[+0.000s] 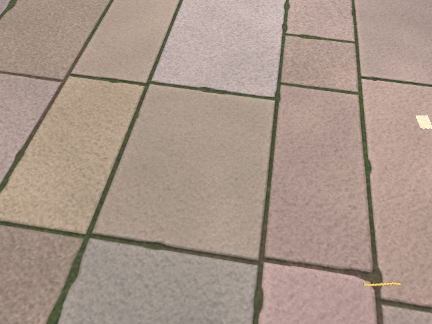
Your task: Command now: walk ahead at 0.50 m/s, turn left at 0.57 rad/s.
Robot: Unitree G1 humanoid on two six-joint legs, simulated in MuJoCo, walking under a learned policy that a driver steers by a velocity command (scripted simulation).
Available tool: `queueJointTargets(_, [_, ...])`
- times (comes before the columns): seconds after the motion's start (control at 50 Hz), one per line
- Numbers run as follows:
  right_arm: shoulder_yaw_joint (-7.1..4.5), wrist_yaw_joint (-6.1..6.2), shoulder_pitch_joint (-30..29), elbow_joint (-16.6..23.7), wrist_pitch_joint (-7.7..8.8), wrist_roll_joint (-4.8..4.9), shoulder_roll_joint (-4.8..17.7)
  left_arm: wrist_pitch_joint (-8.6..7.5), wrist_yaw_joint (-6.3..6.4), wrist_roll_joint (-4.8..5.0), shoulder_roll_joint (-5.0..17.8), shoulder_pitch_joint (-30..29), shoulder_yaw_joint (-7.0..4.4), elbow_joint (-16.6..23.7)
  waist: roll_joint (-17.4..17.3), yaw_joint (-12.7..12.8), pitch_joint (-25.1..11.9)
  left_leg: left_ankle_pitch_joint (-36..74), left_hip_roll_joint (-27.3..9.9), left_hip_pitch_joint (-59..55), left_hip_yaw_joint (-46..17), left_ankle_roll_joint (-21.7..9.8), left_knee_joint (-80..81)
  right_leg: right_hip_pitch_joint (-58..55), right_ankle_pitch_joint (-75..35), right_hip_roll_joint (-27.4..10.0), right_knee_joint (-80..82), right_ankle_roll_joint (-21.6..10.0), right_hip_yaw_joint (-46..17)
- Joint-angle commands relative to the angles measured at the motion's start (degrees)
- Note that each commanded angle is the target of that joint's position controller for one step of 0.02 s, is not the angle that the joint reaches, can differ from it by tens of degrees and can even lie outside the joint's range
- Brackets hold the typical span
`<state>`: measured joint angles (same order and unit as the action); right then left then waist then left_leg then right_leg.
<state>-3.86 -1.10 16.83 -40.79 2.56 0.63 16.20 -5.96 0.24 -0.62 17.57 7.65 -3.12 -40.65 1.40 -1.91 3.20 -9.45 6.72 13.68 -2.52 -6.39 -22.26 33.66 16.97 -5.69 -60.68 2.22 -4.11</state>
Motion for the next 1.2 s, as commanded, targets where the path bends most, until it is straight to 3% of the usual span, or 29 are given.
queueJointTargets(0.02, [-2.56,1.38,-1.70,4.23,1.06,0.21,9.67,0.33,0.24,-0.49,3.73,-0.45,-0.93,3.56,-3.08,1.66,-3.69,16.88,-13.59,-0.97,-13.18,-10.09,9.50,1.85,-8.18,0.44,9.10,2.29,1.16])
queueJointTargets(0.08, [-2.66,2.00,0.45,3.37,0.40,0.61,9.96,-0.06,-0.32,-0.05,2.08,-6.90,-0.13,4.97,-5.20,-1.07,-3.09,10.74,-10.71,1.14,-11.11,-6.99,8.25,-2.57,-19.42,3.42,22.79,2.59,1.65])
queueJointTargets(0.14, [-2.77,2.16,3.37,2.12,-0.08,0.93,10.19,-0.68,-1.11,0.91,3.18,-10.90,-0.37,6.24,-6.10,-2.69,-2.77,5.99,-12.17,-0.64,-14.72,-6.02,6.29,-5.16,-22.16,5.20,29.01,2.02,0.78])
queueJointTargets(0.2, [-2.75,2.46,3.85,1.74,-0.53,0.97,9.56,-1.38,-1.73,1.12,5.43,-10.11,-1.31,6.36,-7.58,-1.47,-3.02,4.40,-14.38,-5.91,-20.16,-4.87,1.27,-6.66,-16.95,5.41,32.57,-0.02,-1.09])
queueJointTargets(0.24, [-2.64,2.42,2.31,2.20,-0.81,0.77,8.82,-1.90,-1.52,1.10,6.71,-4.03,-2.29,4.87,-8.96,2.09,-4.60,7.65,-13.50,-6.01,-21.31,-3.30,-3.79,-14.45,-14.01,5.76,35.17,-2.42,0.27])
queueJointTargets(0.26, [-1.77,2.17,2.13,2.75,-0.69,0.45,6.45,-2.22,-1.15,0.40,8.49,2.08,-3.17,3.85,-7.55,5.12,-9.50,8.76,-10.39,-3.53,-18.87,-1.45,-12.55,-25.21,-13.71,2.79,35.37,-4.84,-1.49])
queueJointTargets(0.28, [-0.46,2.08,3.58,3.87,-0.58,-0.76,3.01,-2.09,-0.62,-0.23,11.69,10.74,-3.91,3.19,0.38,7.68,-18.29,-3.70,-6.01,4.30,-13.22,0.91,-29.16,-40.51,-10.14,-7.58,34.48,-8.11,-12.23])
queueJointTargets(0.3, [0.13,2.03,11.45,5.55,-0.07,1.58,1.51,-1.32,-1.23,-0.55,14.83,13.59,-4.69,0.97,20.79,3.34,-22.42,-26.00,-0.33,24.71,-7.97,3.96,-45.67,-54.08,5.69,-18.44,41.57,-16.93,-40.47])
queueJointTargets(0.32, [-0.98,2.27,9.91,3.49,-0.20,2.08,7.92,-1.11,-1.42,0.67,8.59,11.14,-3.36,2.43,11.58,4.86,-16.72,-22.40,-5.20,30.42,-9.50,4.88,-52.11,-50.30,17.06,-17.76,44.04,-15.38,-40.74])
queueJointTargets(0.34, [-1.77,2.19,3.46,4.27,-0.51,1.50,10.42,-0.69,-1.06,0.79,5.65,8.82,-2.54,2.82,6.26,6.32,-9.96,-16.82,-6.92,31.41,-7.63,5.29,-52.95,-43.50,13.73,-15.27,44.41,-12.94,-30.50])
queueJointTargets(0.36, [-1.78,2.26,0.78,4.74,-0.76,0.88,9.67,-0.36,-0.98,0.21,4.99,6.32,-2.09,2.94,2.37,5.32,-6.55,-12.90,-8.81,29.28,-6.17,5.69,-51.79,-36.94,5.36,-12.82,45.17,-11.87,-23.29])
queueJointTargets(0.46, [-1.27,1.55,-1.82,6.52,-1.68,0.65,4.39,-0.95,-0.77,0.04,4.03,4.53,-1.77,0.19,3.90,2.55,-1.31,-8.69,-11.69,24.29,-3.83,6.91,-42.07,-25.71,-21.07,-8.43,49.44,-13.15,-6.11])
queueJointTargets(0.5, [-0.71,1.71,-3.13,7.29,-1.72,-0.12,3.04,-0.77,-0.73,0.11,6.00,4.15,-2.34,-0.95,3.13,1.87,-2.06,-6.81,-11.05,23.85,-2.82,7.99,-35.32,-26.27,-36.77,-8.73,48.21,-14.30,-1.63])
queueJointTargets(0.58, [0.27,0.44,-7.70,7.58,-0.98,-0.32,1.67,0.74,-0.22,1.15,7.50,3.88,-2.48,-2.69,3.55,3.45,-4.75,7.05,-9.43,14.99,1.26,7.72,-19.08,-25.77,-41.29,-5.80,47.11,-12.61,6.25])
queueJointTargets(0.64, [-0.13,-0.39,-10.77,8.70,-0.65,-0.43,2.99,1.55,-0.11,2.00,8.66,5.96,-2.60,-4.68,3.98,3.98,-5.55,7.63,-8.26,12.00,1.38,6.06,-12.24,-29.48,-39.57,-7.18,43.86,-11.56,5.45])
queueJointTargets(0.7, [-1.68,-0.04,-4.88,6.81,-0.47,-1.33,6.17,1.94,0.02,2.79,8.31,5.14,-2.41,-5.62,2.64,-0.23,-8.61,12.97,-5.72,-0.16,2.94,2.32,-2.69,-28.91,-39.68,-5.00,32.93,-8.35,6.18])
queueJointTargets(0.72, [-2.71,0.71,-1.55,6.31,-0.57,-1.77,10.07,1.65,-0.02,1.55,6.34,7.26,-1.61,-5.72,-1.83,-1.05,-11.99,33.32,-10.62,-9.41,-1.50,0.12,-3.00,-24.13,-30.58,-1.56,24.46,-5.14,8.63])
queueJointTargets(0.74, [-2.40,1.54,0.59,7.22,-1.01,-3.73,12.66,1.26,-0.49,-0.76,2.24,11.52,0.29,-4.69,-12.91,0.31,-19.03,57.86,-25.52,-26.44,-18.64,-9.43,-7.62,-8.46,2.37,4.31,7.30,-0.75,9.39])
queueJointTargets(0.76, [-0.34,1.43,-0.13,7.06,-1.22,-2.96,7.26,2.00,-1.06,-0.73,1.60,14.52,1.05,-6.39,-14.06,1.19,-26.74,61.35,-30.57,-26.29,-24.10,-14.90,-7.44,-8.59,24.56,3.70,-0.12,0.74,0.68])
queueJointTargets(0.78, [0.04,0.61,-2.31,6.36,-1.55,-1.61,5.36,3.19,-1.32,1.20,5.58,13.21,0.05,-6.66,-11.06,0.82,-24.07,44.56,-27.66,-21.30,-21.38,-14.68,-4.14,-6.87,23.72,2.13,-2.18,1.46,-0.47])
queueJointTargets(0.8, [0.21,0.18,-5.72,6.12,-1.56,-1.09,4.79,4.14,-0.95,1.88,6.19,9.07,-0.25,-6.17,-7.93,1.14,-17.02,32.44,-24.05,-15.75,-18.13,-11.32,-1.67,-4.10,22.09,1.18,-1.33,1.62,0.74])
queueJointTargets(0.82, [0.20,0.15,-8.72,5.85,-1.61,-1.10,5.08,5.08,-0.17,1.40,5.97,6.85,-0.45,-6.09,-6.14,1.74,-12.52,24.49,-22.03,-9.78,-15.93,-8.86,0.71,-3.86,18.93,0.59,1.54,2.05,0.92])
queueJointTargets(0.86, [-0.32,0.40,-13.12,5.59,-1.95,-1.74,6.53,6.84,1.02,0.71,5.10,8.25,-0.46,-6.99,-8.20,4.38,-9.17,17.18,-18.62,1.82,-10.98,-6.62,4.01,-11.73,12.96,1.21,7.32,3.39,2.32])
queueJointTargets(0.96, [0.17,1.36,-13.86,2.97,-1.95,-1.97,4.18,7.02,1.64,0.20,2.50,7.96,0.19,-8.34,-8.84,3.92,-9.98,2.04,-16.90,5.76,-8.38,-5.61,5.12,-21.44,0.26,2.16,21.87,1.88,3.55])
queueJointTargets(1.02, [1.11,1.34,-11.40,0.11,-2.07,-1.57,1.61,6.75,1.13,-1.49,2.99,7.17,0.41,-8.24,-6.01,4.27,-6.66,-16.71,-12.82,10.27,-6.80,0.83,4.26,-27.74,-9.48,1.01,34.11,-1.26,1.95])
queueJointTargets(1.04, [0.99,1.27,-9.75,-0.56,-2.07,-2.04,1.94,6.67,1.30,-1.33,6.25,5.91,-0.05,-7.27,-1.58,2.26,-3.76,-19.12,-9.96,10.35,-4.75,3.37,1.73,-24.59,-7.17,-2.50,36.69,-3.16,-1.32])
queueJointTargets(1.06, [0.82,1.49,-8.97,-0.63,-2.24,-1.82,1.54,6.54,1.27,-0.63,7.30,3.68,-0.53,-8.25,5.92,0.30,-1.69,-13.65,-7.09,4.58,-0.85,5.25,0.41,-14.77,7.52,-1.89,38.72,-4.89,-1.44])
queueJointTargets(1.1, [0.35,2.09,-10.76,-1.33,-2.41,-1.72,2.91,5.42,1.07,-1.03,3.29,1.75,0.59,-8.30,5.88,0.97,-0.78,-6.41,-7.29,-2.07,-0.67,5.31,-3.11,-9.75,11.39,-0.52,41.76,-3.20,-0.97])
queueJointTargets(1.2, [0.14,2.36,-9.10,-4.76,-2.38,-1.44,2.57,3.93,1.07,0.00,3.29,4.47,0.84,-10.68,1.08,2.23,-3.43,2.90,-8.21,-2.44,-1.32,4.23,-3.28,-16.90,-2.20,1.11,37.99,-2.00,1.13])
